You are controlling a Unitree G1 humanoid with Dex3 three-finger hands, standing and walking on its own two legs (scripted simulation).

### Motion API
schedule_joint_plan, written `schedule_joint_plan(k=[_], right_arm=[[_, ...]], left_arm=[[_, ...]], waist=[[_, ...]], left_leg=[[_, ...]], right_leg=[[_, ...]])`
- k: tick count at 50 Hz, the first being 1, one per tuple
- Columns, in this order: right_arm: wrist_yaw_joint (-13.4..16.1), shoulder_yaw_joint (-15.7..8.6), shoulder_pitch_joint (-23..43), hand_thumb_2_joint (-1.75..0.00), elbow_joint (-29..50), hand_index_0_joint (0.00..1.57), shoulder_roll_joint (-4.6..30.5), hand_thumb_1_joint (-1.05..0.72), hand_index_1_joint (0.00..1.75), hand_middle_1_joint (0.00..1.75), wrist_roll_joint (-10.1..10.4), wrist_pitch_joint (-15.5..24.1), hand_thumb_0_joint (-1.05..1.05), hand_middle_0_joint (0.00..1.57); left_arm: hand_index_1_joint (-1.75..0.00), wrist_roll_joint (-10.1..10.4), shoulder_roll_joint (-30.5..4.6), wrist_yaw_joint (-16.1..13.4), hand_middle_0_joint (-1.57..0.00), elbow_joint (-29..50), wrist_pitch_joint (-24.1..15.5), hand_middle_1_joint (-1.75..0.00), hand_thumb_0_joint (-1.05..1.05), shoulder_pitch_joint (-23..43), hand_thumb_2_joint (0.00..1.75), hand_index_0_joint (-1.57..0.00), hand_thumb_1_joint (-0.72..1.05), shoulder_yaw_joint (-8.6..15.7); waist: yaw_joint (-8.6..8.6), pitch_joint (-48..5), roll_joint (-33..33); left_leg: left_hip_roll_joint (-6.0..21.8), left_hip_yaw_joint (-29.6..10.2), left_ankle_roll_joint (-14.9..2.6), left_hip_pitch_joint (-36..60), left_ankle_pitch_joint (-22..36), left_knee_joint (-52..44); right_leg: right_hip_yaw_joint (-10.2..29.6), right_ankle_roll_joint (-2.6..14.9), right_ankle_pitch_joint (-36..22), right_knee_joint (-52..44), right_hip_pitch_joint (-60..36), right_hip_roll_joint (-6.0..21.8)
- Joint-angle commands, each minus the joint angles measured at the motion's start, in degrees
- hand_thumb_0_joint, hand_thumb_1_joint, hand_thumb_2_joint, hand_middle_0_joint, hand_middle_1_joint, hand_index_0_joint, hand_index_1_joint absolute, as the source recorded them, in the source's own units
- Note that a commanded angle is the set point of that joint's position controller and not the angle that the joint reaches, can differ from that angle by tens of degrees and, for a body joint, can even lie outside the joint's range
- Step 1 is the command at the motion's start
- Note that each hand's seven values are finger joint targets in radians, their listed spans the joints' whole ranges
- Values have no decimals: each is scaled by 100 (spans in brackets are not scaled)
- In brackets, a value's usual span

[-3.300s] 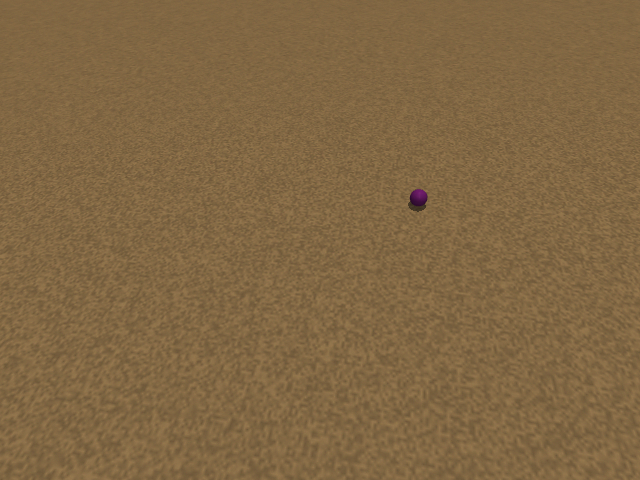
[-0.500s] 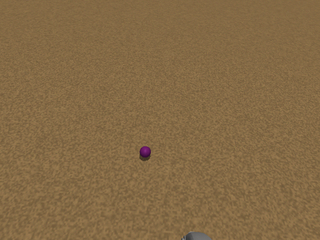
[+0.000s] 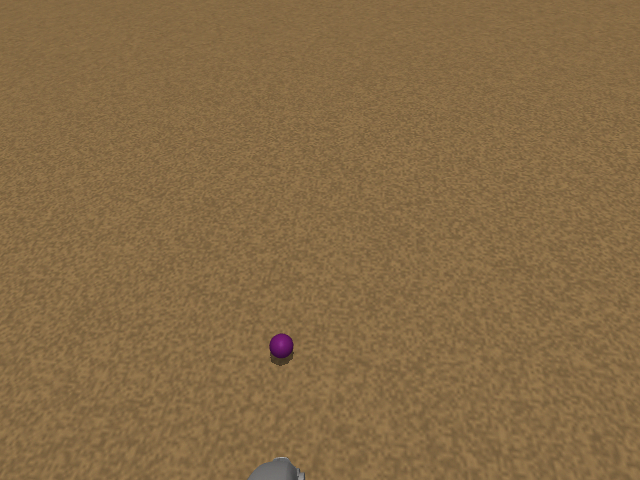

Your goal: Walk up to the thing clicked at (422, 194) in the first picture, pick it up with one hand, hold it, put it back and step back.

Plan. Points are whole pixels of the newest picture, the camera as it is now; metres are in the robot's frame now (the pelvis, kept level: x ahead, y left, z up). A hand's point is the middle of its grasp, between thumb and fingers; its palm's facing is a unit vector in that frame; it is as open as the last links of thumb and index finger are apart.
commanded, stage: walk up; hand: left
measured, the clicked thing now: (281, 345) +0.63 +0.23 -0.73
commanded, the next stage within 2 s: none
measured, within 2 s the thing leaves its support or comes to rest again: neither
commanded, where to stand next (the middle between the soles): +0.28 -0.06 m, yaw +5 degrees
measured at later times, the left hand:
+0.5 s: hand (231, 429) +0.22 +0.18 -0.15, palm faces +0.00 -0.91 -0.42, open 7.4 cm
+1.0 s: hand (233, 435) +0.22 +0.18 -0.17, palm faces +0.07 -0.90 -0.43, open 7.4 cm
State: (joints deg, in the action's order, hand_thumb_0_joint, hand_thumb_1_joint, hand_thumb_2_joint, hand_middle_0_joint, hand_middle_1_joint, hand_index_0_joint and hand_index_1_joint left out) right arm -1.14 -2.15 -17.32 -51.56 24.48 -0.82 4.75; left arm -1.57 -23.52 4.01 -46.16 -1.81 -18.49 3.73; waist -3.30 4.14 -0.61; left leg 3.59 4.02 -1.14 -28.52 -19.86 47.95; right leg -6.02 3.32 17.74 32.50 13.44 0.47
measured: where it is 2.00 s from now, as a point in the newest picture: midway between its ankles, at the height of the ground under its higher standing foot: outside the picture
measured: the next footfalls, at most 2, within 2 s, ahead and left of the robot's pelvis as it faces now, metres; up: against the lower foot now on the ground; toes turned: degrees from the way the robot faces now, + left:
left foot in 0.10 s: +0.17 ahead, +0.09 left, +0.00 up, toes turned +7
right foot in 0.46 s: +0.27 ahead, -0.23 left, +0.00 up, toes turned +4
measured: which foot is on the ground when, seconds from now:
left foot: up 0.00-0.08, down 0.10-0.46, up 0.48-0.86, down 0.88-1.00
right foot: down 0.00-0.12, up 0.14-0.44, down 0.46-1.00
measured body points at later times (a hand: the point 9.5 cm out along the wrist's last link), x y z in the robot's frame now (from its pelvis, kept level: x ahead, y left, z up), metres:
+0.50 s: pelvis +0.15 -0.11 -0.02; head +0.16 -0.12 +0.43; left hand +0.22 +0.23 -0.12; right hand +0.19 -0.46 -0.13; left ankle +0.13 +0.07 -0.72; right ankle +0.24 -0.25 -0.73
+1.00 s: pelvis +0.18 -0.11 -0.02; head +0.21 -0.10 +0.43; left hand +0.21 +0.23 -0.14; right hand +0.32 -0.42 -0.13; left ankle +0.20 +0.02 -0.73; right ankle +0.23 -0.24 -0.72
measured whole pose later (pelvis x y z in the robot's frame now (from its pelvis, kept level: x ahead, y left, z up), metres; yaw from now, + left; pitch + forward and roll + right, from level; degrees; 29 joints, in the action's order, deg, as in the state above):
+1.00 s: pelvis +0.18 -0.11 -0.02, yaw +6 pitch -2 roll +0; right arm -1.5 -3.0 -8.9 -52.1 23.4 -1.5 -0.3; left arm 0.0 -24.4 -1.7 -53.8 -1.4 -11.7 0.9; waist -0.6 6.1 0.6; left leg 0.8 1.6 -0.9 -22.0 -20.3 43.9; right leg -1.3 0.6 28.9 49.2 24.1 3.7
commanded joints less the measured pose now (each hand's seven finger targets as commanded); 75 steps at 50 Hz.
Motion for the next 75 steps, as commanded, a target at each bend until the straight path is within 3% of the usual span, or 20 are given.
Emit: schedule_joint_plan(k=[1,4,6,7,12,21,22,23,24,26,30,40,43,45,46,51,54,59,66,75], right_arm=[[75,-358,-161,-90,466,20,1036,-90,30,30,43,167,0,20],[163,-484,-1018,-90,241,20,1182,-90,30,30,28,251,0,20],[301,-687,-1513,-90,421,20,1967,-90,30,30,-83,282,0,20],[309,-752,-1327,-90,533,20,2138,-90,30,30,130,244,0,20],[264,-506,-446,-90,640,20,1555,-90,30,30,96,261,0,20],[58,-403,241,-90,758,20,1348,-90,30,30,-13,-31,0,20],[69,-311,64,-90,735,20,1064,-90,30,30,-22,-100,0,20],[85,-149,-48,-90,775,20,537,-90,30,30,3,-137,0,20],[151,-186,-37,-90,838,20,695,-90,30,30,42,-188,0,20],[209,-354,-82,-90,532,20,1328,-90,30,30,107,-179,0,20],[140,-314,-403,-90,123,20,1026,-90,30,30,59,-307,0,20],[2,-433,444,-90,402,20,983,-90,30,30,-25,-536,0,20],[35,-493,57,-90,179,20,1071,-90,30,30,-74,-432,0,20],[62,-592,525,-90,327,20,1804,-90,30,30,-53,-392,0,20],[26,-584,577,-90,292,20,1688,-90,30,30,-21,-404,0,20],[66,-298,1396,-90,285,20,1174,-90,30,30,53,-448,0,20],[92,-225,1079,-90,73,20,914,-90,30,30,79,-492,0,20],[33,-256,1279,-90,-207,20,1243,-90,30,30,22,-360,0,20],[81,-138,1405,-90,-528,20,996,-90,30,30,72,-328,0,20],[54,-141,1708,-90,-791,20,876,-90,30,30,101,-399,0,20]], left_arm=[[-30,12,-1466,-85,-20,586,-126,-30,0,92,90,-20,90,384],[-30,70,-1237,-69,-20,700,-74,-30,0,279,90,-20,90,240],[-30,79,-708,-63,-20,734,-59,-30,0,-145,90,-20,90,129],[-30,36,-1451,-140,-20,620,28,-30,0,-170,90,-20,90,312],[-30,44,-1344,-55,-20,254,75,-30,0,-283,90,-20,90,373],[-30,64,-1196,-108,-20,-344,-111,-30,0,-527,90,-20,90,415],[-30,36,-1318,-188,-20,-378,-160,-30,0,-739,90,-20,90,451],[-30,-12,-1653,-289,-20,-387,-235,-30,0,-961,90,-20,90,507],[-30,-1,-2172,-326,-20,-164,-278,-30,0,-725,90,-20,90,530],[-30,100,-1921,-360,-20,-5,-244,-30,0,-90,90,-20,90,450],[-30,81,-1618,-466,-20,-87,-306,-30,0,278,90,-20,90,278],[-30,71,-1810,-684,-20,-57,-239,-30,0,418,90,-20,90,258],[-30,99,-1496,-651,-20,-84,-163,-30,0,613,90,-20,90,86],[-30,188,-1089,-685,-20,-131,-89,-30,0,520,90,-20,90,-17],[-30,126,-1393,-698,-20,-295,-94,-30,0,691,90,-20,90,59],[-30,143,-1066,-628,-20,-889,-227,-30,0,48,90,-20,90,25],[-30,31,-1799,-610,-20,-747,-266,-30,0,892,90,-20,90,133],[-30,116,-1134,-524,-20,-906,-176,-30,0,1077,90,-20,90,-124],[-30,202,-1195,-540,-20,-1173,-240,-30,0,1206,90,-20,90,-138],[-30,152,-1079,-533,-20,-1486,-173,-30,0,1449,90,-20,90,-223]], waist=[[83,-231,824],[713,-458,135],[780,-812,-1263],[790,-804,-514],[322,53,-631],[-32,-238,-488],[-138,-396,148],[-254,-322,1470],[-182,-252,1801],[99,-76,768],[280,-302,1124],[221,-678,1016],[558,-836,568],[442,-703,-1372],[514,-546,-966],[0,-622,-806],[352,-323,648],[307,-248,-299],[301,-751,-166],[279,-642,63]], left_leg=[[-41,64,-51,475,455,-741],[-329,116,-262,2670,1020,-1783],[1948,-3775,-1141,3978,-235,-2954],[2586,-4584,-1790,3558,-762,-3148],[1363,-1566,-1131,1486,504,-3045],[492,-355,-720,-282,-946,-1585],[275,-94,-589,-429,-934,-645],[-144,237,-311,-820,-966,1056],[-439,-381,-91,-1423,-1328,1743],[-24,-1021,-60,-1013,-938,1937],[68,-663,-52,-92,-492,976],[-87,-329,-58,386,-491,-71],[-227,-490,-283,1705,209,-1535],[1597,-3118,-1305,1578,-201,-2597],[1583,-3103,-1544,1133,-352,-2591],[692,-1318,-776,705,1138,-1440],[-99,-564,-133,713,-549,-630],[927,-2074,-706,1137,-958,-2704],[345,-916,-203,1659,1687,-2228],[355,-813,-177,1933,1187,-2699]], right_leg=[[1308,992,-710,-1196,2,1509],[611,534,-1292,317,1115,977],[310,-114,1132,2930,2984,-173],[929,-162,1501,3581,3040,123],[996,-285,312,2837,2040,633],[-33,-373,-555,421,-669,-49],[87,-344,-168,70,-1025,-30],[1802,-61,573,-966,-905,1086],[4140,761,739,-1805,-504,2355],[3477,1155,-103,-1407,-250,2193],[1778,813,-1480,-837,301,1599],[1622,909,-2463,-149,152,1900],[1051,400,-1394,759,1066,1383],[165,-208,1728,1991,1981,180],[576,-220,1934,2228,1579,331],[271,-241,-212,-5,-14,52],[2586,569,712,-981,653,1576],[582,-229,521,222,766,138],[1005,-126,-1772,-426,-286,628],[1043,-205,-1397,-1014,-382,669]])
